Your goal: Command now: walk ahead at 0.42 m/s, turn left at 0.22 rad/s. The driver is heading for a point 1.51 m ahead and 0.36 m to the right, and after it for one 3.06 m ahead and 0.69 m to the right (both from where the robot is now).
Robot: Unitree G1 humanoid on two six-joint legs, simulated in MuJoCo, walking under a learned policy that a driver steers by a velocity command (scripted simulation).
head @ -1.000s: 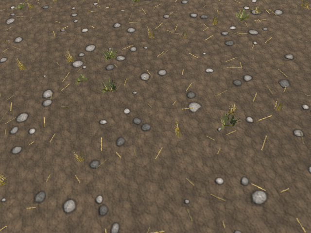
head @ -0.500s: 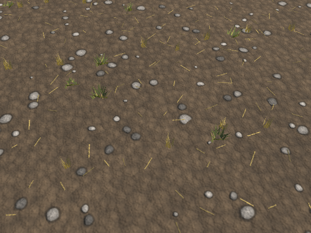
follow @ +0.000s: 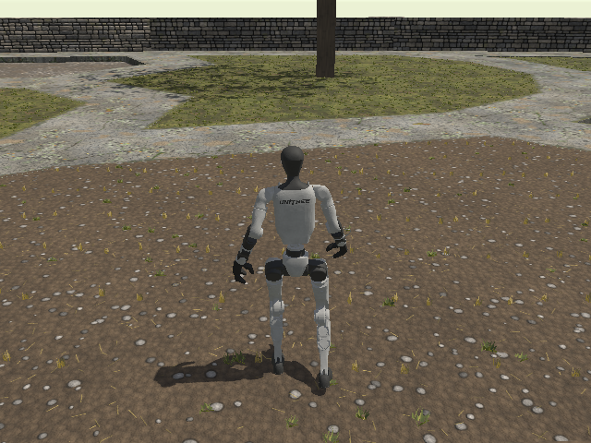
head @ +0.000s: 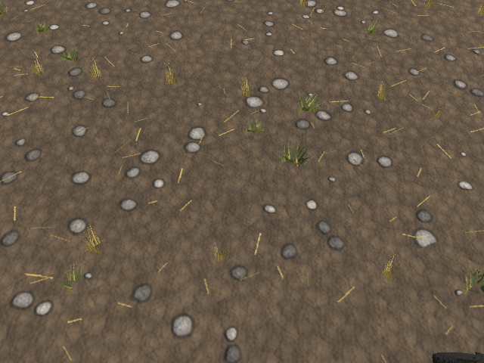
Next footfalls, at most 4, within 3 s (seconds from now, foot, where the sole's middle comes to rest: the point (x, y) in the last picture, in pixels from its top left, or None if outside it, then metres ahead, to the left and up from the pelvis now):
0.48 right None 0.40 -0.10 -0.76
0.92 left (246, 275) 0.72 0.04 -0.76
1.40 right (357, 252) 0.83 -0.29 -0.76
1.88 left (280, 227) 0.90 -0.05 -0.76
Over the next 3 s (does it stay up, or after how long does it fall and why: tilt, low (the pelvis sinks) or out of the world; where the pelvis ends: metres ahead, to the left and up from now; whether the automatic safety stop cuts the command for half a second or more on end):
stays up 1.40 -0.25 0.02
